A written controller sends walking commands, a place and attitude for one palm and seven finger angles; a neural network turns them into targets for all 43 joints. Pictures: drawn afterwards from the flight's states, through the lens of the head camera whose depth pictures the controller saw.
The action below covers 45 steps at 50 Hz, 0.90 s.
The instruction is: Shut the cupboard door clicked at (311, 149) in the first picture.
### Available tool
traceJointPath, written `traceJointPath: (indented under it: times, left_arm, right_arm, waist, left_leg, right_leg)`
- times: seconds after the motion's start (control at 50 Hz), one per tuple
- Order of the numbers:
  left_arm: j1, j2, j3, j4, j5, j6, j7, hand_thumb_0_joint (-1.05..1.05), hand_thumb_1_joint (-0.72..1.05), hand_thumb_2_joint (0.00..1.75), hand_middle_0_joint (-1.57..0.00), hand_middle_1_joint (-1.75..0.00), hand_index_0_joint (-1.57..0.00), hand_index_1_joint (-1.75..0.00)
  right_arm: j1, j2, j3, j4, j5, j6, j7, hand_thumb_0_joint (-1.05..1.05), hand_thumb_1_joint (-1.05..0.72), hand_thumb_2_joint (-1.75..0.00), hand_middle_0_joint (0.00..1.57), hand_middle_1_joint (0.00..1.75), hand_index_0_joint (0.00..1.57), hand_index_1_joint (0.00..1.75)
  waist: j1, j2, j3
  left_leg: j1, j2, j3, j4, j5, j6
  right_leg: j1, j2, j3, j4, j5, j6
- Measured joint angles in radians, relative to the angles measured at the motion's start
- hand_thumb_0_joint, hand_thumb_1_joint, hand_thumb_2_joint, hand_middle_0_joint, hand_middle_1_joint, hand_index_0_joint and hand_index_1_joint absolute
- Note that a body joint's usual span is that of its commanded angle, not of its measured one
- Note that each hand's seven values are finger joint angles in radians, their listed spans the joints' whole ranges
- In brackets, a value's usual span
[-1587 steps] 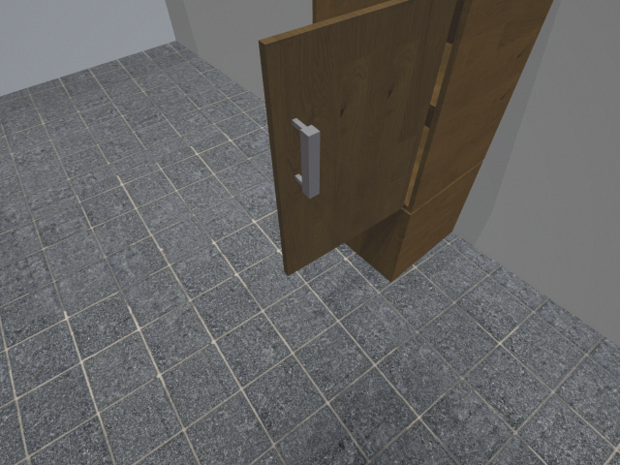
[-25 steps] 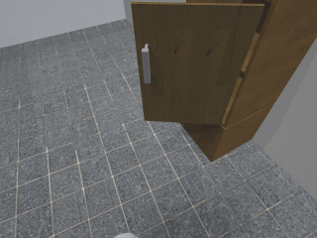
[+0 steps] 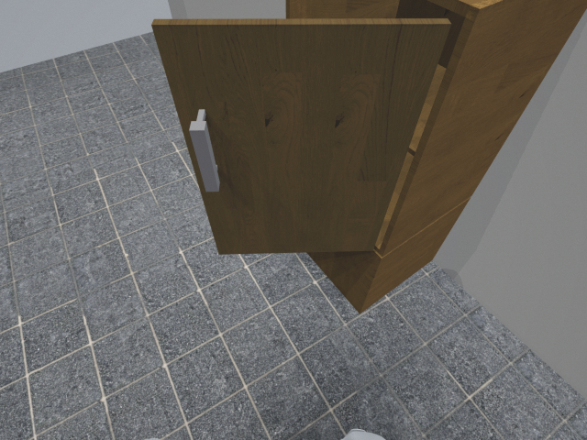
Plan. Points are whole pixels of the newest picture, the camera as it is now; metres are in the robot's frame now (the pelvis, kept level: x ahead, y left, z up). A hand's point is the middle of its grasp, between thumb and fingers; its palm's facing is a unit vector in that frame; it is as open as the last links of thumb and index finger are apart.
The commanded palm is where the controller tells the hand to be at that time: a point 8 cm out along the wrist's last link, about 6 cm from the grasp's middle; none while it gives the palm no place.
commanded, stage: take the last steps up to it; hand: left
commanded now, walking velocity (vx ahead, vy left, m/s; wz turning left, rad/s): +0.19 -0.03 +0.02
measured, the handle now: (207, 151) +0.57 +0.17 +0.04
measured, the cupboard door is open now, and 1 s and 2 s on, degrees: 56 56 56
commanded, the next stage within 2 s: come to a stop and stand still in 0.10 s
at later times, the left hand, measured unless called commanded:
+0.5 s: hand out of the picture +0.14 +0.14 -0.18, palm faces +0.08 -0.98 -0.19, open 7.3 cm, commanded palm none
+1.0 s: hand out of the picture +0.12 +0.14 -0.16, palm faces +0.06 -0.97 -0.24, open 7.4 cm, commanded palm none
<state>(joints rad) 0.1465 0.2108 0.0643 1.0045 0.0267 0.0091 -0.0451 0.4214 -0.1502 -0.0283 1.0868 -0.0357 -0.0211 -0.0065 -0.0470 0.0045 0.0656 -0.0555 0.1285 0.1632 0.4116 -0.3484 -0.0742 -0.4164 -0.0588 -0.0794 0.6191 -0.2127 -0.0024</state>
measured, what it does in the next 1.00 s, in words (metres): walks ahead: right foot, then left foot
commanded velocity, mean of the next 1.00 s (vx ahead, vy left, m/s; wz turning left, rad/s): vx -0.07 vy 0.05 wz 0.00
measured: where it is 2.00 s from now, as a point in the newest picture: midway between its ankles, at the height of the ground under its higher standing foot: outside the picture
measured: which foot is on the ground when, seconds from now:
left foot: down 0.00-0.04, up 0.06-0.30, down 0.32-0.62, up 0.64-1.00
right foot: up 0.00-0.00, down 0.02-1.00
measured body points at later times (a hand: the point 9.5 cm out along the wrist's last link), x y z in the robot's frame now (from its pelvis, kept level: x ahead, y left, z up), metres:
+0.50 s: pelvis +0.13 -0.04 +0.00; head +0.17 -0.02 +0.45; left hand +0.14 +0.19 -0.16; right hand +0.25 -0.25 -0.15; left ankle +0.16 +0.08 -0.74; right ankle +0.07 -0.14 -0.72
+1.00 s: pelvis +0.09 -0.06 +0.00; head +0.12 -0.06 +0.45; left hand +0.12 +0.19 -0.15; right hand +0.15 -0.31 -0.15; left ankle +0.06 +0.08 -0.73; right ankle +0.10 -0.17 -0.74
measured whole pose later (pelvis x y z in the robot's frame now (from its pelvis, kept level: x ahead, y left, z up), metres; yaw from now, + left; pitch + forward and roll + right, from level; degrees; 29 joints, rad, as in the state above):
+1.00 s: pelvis +0.09 -0.06 +0.00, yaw +1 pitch +0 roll +1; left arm 0.23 0.20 0.03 1.01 0.02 0.01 0.02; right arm 0.20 -0.23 -0.03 1.03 0.00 0.05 -0.01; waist 0.02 -0.02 0.06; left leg -0.19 0.02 0.02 0.50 -0.30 -0.05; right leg -0.24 -0.03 -0.01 0.48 -0.24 -0.01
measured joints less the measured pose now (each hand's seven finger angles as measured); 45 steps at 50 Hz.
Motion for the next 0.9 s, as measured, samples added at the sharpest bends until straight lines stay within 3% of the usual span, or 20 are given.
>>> traceJointPath:
  times: [0.04, 0.08, 0.12, 0.16, 0.26, 0.3, 0.32, 0.34, 0.4, 0.48, 0.56, 0.62, 0.68, 0.76, 0.82, 0.9]
  left_arm:
    - [-0.007, 0.001, 0.000, -0.005, 0.002, -0.028, 0.005, 0.01, 0.91, 0.90, -0.20, -0.30, -0.20, -0.30]
    - [-0.015, -0.022, -0.004, 0.001, -0.002, -0.049, 0.018, 0.01, 0.91, 0.90, -0.20, -0.30, -0.20, -0.30]
    - [-0.001, -0.042, -0.010, 0.006, -0.005, -0.054, 0.031, 0.00, 0.91, 0.90, -0.20, -0.30, -0.20, -0.30]
    - [0.021, -0.057, -0.012, 0.018, -0.007, -0.053, 0.044, 0.00, 0.91, 0.90, -0.20, -0.30, -0.20, -0.30]
    - [0.077, -0.044, -0.014, 0.056, -0.003, -0.052, 0.058, 0.00, 0.94, 0.90, -0.20, -0.30, -0.20, -0.30]
    - [0.094, -0.046, -0.023, 0.073, -0.007, -0.046, 0.061, 0.00, 0.94, 0.90, -0.20, -0.30, -0.20, -0.30]
    - [0.104, -0.050, -0.029, 0.082, -0.010, -0.041, 0.063, 0.00, 0.93, 0.90, -0.20, -0.30, -0.20, -0.30]
    - [0.112, -0.052, -0.033, 0.089, -0.014, -0.034, 0.067, 0.00, 0.93, 0.90, -0.20, -0.30, -0.20, -0.30]
    - [0.115, -0.047, -0.040, 0.088, -0.014, -0.001, 0.082, 0.00, 0.92, 0.90, -0.20, -0.30, -0.20, -0.30]
    - [0.088, -0.044, -0.038, 0.051, -0.019, 0.029, 0.079, 0.01, 0.91, 0.90, -0.20, -0.30, -0.20, -0.30]
    - [0.059, -0.039, -0.022, 0.006, -0.017, 0.039, 0.077, 0.01, 0.91, 0.90, -0.20, -0.30, -0.20, -0.30]
    - [0.066, -0.015, -0.015, -0.035, -0.006, 0.027, 0.074, 0.01, 0.91, 0.90, -0.20, -0.30, -0.20, -0.30]
    - [0.061, -0.011, -0.016, -0.035, 0.005, 0.019, 0.074, 0.01, 0.91, 0.90, -0.20, -0.30, -0.20, -0.30]
    - [0.070, -0.021, -0.028, -0.028, 0.003, 0.010, 0.073, 0.01, 0.91, 0.90, -0.20, -0.30, -0.20, -0.30]
    - [0.076, -0.024, -0.035, -0.024, 0.000, 0.003, 0.073, 0.01, 0.91, 0.90, -0.20, -0.30, -0.20, -0.30]
    - [0.079, -0.023, -0.036, -0.019, 0.001, -0.003, 0.072, 0.01, 0.90, 0.90, -0.20, -0.30, -0.21, -0.30]
  right_arm:
    - [0.013, -0.001, -0.003, 0.016, 0.009, 0.008, 0.006, 0.00, -0.90, -0.90, 0.21, 0.30, 0.21, 0.30]
    - [-0.016, -0.015, -0.008, 0.031, 0.018, 0.029, 0.007, 0.01, -0.90, -0.90, 0.21, 0.30, 0.21, 0.30]
    - [-0.056, -0.025, -0.014, 0.029, 0.020, 0.036, 0.003, 0.01, -0.91, -0.90, 0.21, 0.30, 0.21, 0.30]
    - [-0.095, -0.032, -0.017, 0.011, 0.016, 0.030, 0.000, 0.01, -0.91, -0.90, 0.20, 0.29, 0.20, 0.30]
    - [-0.183, -0.027, -0.009, -0.048, 0.015, 0.009, -0.002, 0.01, -0.91, -0.90, 0.20, 0.29, 0.20, 0.30]
    - [-0.219, -0.025, 0.001, -0.059, 0.019, 0.003, -0.005, 0.01, -0.91, -0.90, 0.20, 0.29, 0.20, 0.30]
    - [-0.233, -0.026, 0.006, -0.063, 0.020, -0.001, -0.005, 0.00, -0.91, -0.90, 0.20, 0.29, 0.20, 0.30]
    - [-0.245, -0.024, 0.011, -0.063, 0.021, -0.004, -0.007, 0.00, -0.91, -0.90, 0.20, 0.29, 0.20, 0.30]
    - [-0.278, 0.001, 0.022, -0.068, 0.025, 0.005, -0.015, 0.00, -0.91, -0.90, 0.20, 0.29, 0.20, 0.30]
    - [-0.327, 0.010, 0.022, -0.097, 0.024, 0.026, -0.026, 0.00, -0.91, -0.90, 0.20, 0.29, 0.20, 0.30]
    - [-0.360, -0.008, 0.005, -0.123, 0.017, 0.048, -0.026, 0.00, -0.91, -0.90, 0.21, 0.30, 0.21, 0.30]
    - [-0.347, -0.026, -0.009, -0.132, 0.022, 0.065, -0.021, 0.00, -0.90, -0.90, 0.21, 0.30, 0.21, 0.30]
    - [-0.328, -0.058, -0.031, -0.124, 0.028, 0.093, -0.011, 0.00, -0.90, -0.90, 0.21, 0.30, 0.21, 0.30]
    - [-0.308, -0.091, -0.038, -0.099, 0.026, 0.104, -0.008, 0.00, -0.91, -0.90, 0.20, 0.29, 0.20, 0.30]
    - [-0.280, -0.101, -0.033, -0.086, 0.027, 0.099, -0.003, 0.00, -0.91, -0.90, 0.20, 0.29, 0.20, 0.30]
    - [-0.247, -0.098, -0.023, -0.070, 0.030, 0.095, 0.000, 0.01, -0.91, -0.90, 0.20, 0.29, 0.20, 0.30]
  waist:
    - [0.005, 0.001, 0.000]
    - [0.008, 0.029, 0.017]
    - [0.014, 0.034, 0.019]
    - [0.017, 0.031, 0.012]
    - [0.034, 0.010, -0.015]
    - [0.046, 0.009, -0.014]
    - [0.052, 0.016, -0.014]
    - [0.057, 0.017, -0.017]
    - [0.070, -0.024, -0.020]
    - [0.085, -0.037, 0.010]
    - [0.080, 0.006, 0.044]
    - [0.078, 0.014, 0.036]
    - [0.072, 0.031, 0.028]
    - [0.066, 0.033, 0.022]
    - [0.062, 0.020, 0.013]
    - [0.070, -0.004, 0.005]
  left_leg:
    - [-0.031, 0.015, -0.008, 0.126, -0.074, 0.007]
    - [-0.130, 0.013, -0.077, 0.380, -0.173, 0.040]
    - [-0.237, -0.012, -0.106, 0.581, -0.163, 0.055]
    - [-0.320, -0.025, -0.102, 0.642, -0.114, 0.053]
    - [-0.381, -0.044, -0.067, 0.416, -0.021, 0.035]
    - [-0.347, -0.056, -0.069, 0.262, 0.079, 0.029]
    - [-0.320, -0.057, -0.075, 0.182, 0.187, 0.032]
    - [-0.294, -0.055, -0.076, 0.152, 0.208, 0.050]
    - [-0.259, -0.077, -0.065, 0.144, 0.116, 0.090]
    - [-0.244, -0.092, -0.054, 0.106, 0.126, 0.095]
    - [-0.248, -0.069, -0.063, 0.096, 0.145, 0.081]
    - [-0.273, -0.064, -0.070, 0.141, 0.132, 0.058]
    - [-0.340, -0.095, -0.136, 0.351, -0.089, 0.050]
    - [-0.368, -0.136, -0.159, 0.568, -0.131, 0.034]
    - [-0.335, -0.140, -0.153, 0.553, -0.118, 0.019]
    - [-0.262, -0.133, -0.146, 0.408, -0.121, 0.013]
  right_leg:
    - [0.042, 0.009, -0.003, -0.053, 0.028, -0.017]
    - [0.052, 0.026, -0.022, -0.008, -0.025, -0.028]
    - [0.091, 0.034, -0.028, -0.044, -0.046, -0.035]
    - [0.137, 0.041, -0.033, -0.113, -0.029, -0.033]
    - [0.224, 0.060, -0.041, -0.213, -0.026, -0.042]
    - [0.249, 0.072, -0.038, -0.206, -0.049, -0.038]
    - [0.259, 0.082, -0.038, -0.189, -0.068, -0.034]
    - [0.265, 0.088, -0.037, -0.167, -0.091, -0.030]
    - [0.269, 0.065, -0.028, -0.121, -0.114, -0.014]
    - [0.201, 0.051, 0.017, 0.035, -0.239, 0.010]
    - [0.129, 0.065, 0.052, 0.142, -0.285, 0.012]
    - [0.162, 0.049, 0.068, -0.019, -0.086, 0.001]
    - [0.167, 0.051, 0.054, -0.012, -0.140, -0.026]
    - [0.185, 0.047, 0.065, -0.072, -0.097, -0.032]
    - [0.195, 0.042, 0.070, -0.120, -0.064, -0.032]
    - [0.198, 0.032, 0.073, -0.157, -0.034, -0.027]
